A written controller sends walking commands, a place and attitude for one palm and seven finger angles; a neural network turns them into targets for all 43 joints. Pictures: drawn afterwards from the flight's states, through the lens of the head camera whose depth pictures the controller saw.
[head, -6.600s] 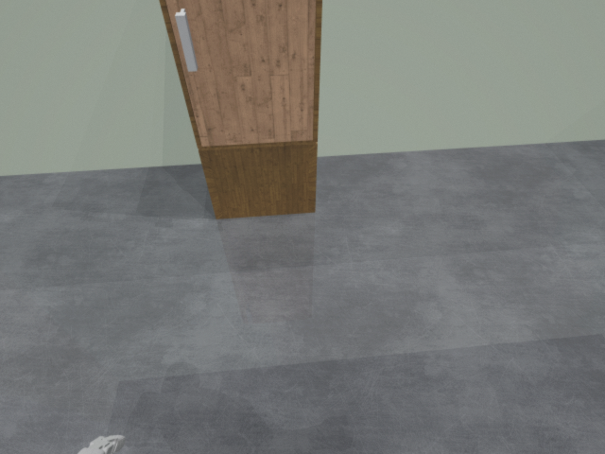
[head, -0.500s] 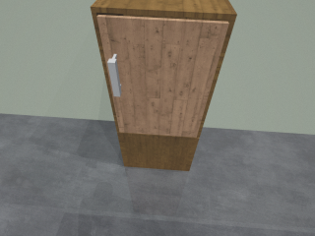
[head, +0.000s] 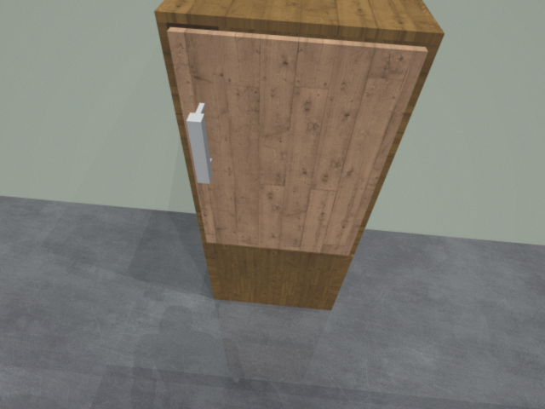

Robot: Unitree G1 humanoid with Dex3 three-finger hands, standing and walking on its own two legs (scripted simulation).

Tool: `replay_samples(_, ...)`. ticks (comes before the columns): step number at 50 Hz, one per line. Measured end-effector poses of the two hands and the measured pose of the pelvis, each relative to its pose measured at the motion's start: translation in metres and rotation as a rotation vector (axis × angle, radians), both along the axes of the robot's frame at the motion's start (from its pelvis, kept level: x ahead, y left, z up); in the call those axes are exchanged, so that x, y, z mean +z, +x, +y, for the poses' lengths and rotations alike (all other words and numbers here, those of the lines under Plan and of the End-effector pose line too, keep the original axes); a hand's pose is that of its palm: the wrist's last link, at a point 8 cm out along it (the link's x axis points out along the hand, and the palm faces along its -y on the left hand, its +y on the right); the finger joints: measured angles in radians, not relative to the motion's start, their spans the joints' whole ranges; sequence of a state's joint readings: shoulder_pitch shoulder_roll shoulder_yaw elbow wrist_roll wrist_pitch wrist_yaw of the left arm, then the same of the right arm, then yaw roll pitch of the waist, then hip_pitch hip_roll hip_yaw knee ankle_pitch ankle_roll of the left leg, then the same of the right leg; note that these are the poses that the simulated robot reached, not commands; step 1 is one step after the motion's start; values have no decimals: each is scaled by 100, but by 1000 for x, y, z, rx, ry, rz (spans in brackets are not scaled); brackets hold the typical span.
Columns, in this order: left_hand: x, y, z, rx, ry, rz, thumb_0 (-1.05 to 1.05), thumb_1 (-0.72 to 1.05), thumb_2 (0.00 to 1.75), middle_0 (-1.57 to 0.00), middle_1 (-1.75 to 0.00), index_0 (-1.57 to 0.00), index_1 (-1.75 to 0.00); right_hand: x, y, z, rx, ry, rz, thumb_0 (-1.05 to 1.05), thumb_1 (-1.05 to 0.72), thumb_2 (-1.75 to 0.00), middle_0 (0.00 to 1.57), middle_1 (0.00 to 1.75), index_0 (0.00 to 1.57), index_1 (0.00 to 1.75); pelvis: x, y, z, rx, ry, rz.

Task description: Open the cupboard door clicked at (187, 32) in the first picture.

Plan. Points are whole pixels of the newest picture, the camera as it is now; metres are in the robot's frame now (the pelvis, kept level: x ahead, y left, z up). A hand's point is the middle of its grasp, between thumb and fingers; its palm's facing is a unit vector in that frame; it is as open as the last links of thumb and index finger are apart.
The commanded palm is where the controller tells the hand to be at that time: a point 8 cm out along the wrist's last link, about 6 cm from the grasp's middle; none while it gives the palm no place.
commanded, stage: come to a stop and stand still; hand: left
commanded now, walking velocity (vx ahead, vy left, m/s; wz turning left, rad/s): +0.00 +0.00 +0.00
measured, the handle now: (203, 143) +0.58 +0.19 +0.06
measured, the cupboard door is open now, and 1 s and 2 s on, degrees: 0 0 0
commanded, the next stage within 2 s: look again from close up in 1.80 s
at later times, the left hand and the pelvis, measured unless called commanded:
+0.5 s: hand out of the picture +0.13 +0.18 -0.17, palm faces +0.02 -0.98 -0.22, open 7.3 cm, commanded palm none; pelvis +0.04 +0.00 +0.00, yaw +1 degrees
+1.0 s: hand out of the picture +0.07 +0.25 -0.14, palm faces -0.01 -0.94 -0.33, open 7.4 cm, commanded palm none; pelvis +0.06 +0.03 +0.01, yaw -1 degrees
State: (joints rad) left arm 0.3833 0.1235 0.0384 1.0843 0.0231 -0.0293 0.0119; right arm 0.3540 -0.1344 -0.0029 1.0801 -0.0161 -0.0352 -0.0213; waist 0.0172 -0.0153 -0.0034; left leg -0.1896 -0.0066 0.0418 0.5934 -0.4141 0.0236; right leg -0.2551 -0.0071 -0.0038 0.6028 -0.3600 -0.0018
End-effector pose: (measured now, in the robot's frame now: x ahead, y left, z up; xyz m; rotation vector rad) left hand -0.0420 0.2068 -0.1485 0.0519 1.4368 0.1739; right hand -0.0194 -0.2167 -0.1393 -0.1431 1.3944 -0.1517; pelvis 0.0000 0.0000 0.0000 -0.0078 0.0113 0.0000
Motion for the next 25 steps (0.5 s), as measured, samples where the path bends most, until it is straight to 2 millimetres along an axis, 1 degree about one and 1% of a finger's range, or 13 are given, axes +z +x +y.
replay_samples(2, -3, 8, 5, -15, -4, 23, 1, 91, 90, -20, -30, -20, -30, 0, 9, 3, -12, -9, -16, 1, -91, -90, 19, 30, 20, 30, -1, 10, 4, -14, 8, -2)
replay_samples(4, -1, 23, 9, -46, 2, 39, 1, 91, 90, -20, -30, -20, -30, 2, 11, 7, -32, -15, -21, 0, -91, -90, 19, 30, 20, 30, 0, 19, 5, -24, 9, -5)
replay_samples(6, 2, 47, 13, -70, 14, 26, 1, 91, 90, -20, -30, -20, -30, 4, 9, 12, -46, -9, 4, 0, -91, -90, 19, 30, 20, 30, 3, 26, 5, -23, 9, -6)
replay_samples(10, 10, 103, 22, -94, 68, -50, 2, 94, 90, -20, -30, -20, -30, 4, 0, 20, -59, 27, 107, 0, -91, -90, 19, 30, 20, 30, 6, 39, -1, -9, 9, -8)
replay_samples(13, 13, 141, 26, -102, 113, -135, 2, 94, 90, -20, -30, -20, -30, -3, 0, 17, -70, 53, 172, 0, -91, -90, 20, 30, 20, 30, 1, 50, -9, 4, 21, -14)
replay_samples(15, 15, 157, 27, -103, 137, -178, 2, 93, 90, -20, -30, -20, -30, -8, 7, 10, -79, 56, 189, 0, -91, -90, 20, 30, 21, 30, -2, 54, -13, 13, 20, -12)
replay_samples(17, 18, 165, 26, -101, 148, -203, 1, 93, 90, -20, -30, -20, -30, -10, 20, 2, -77, 44, 177, 1, -91, -90, 20, 30, 21, 30, -1, 54, -14, 22, 22, -10)
replay_samples(19, 20, 169, 24, -101, 147, -211, 1, 92, 90, -20, -30, -20, -30, -9, 39, -6, -64, 28, 137, 1, -91, -90, 20, 30, 21, 30, 1, 52, -13, 25, 24, -9)
replay_samples(23, 17, 167, 19, -107, 115, -213, 1, 92, 90, -20, -30, -20, -30, -3, 79, -14, -33, -2, 7, 1, -91, -90, 20, 30, 20, 30, 3, 47, -9, 17, 29, -5)
replay_samples(25, 12, 163, 18, -106, 89, -214, 1, 91, 90, -20, -30, -20, -30, 0, 94, -14, -20, -18, -59, 1, -91, -90, 19, 30, 20, 30, 2, 44, -4, 11, 25, -8)
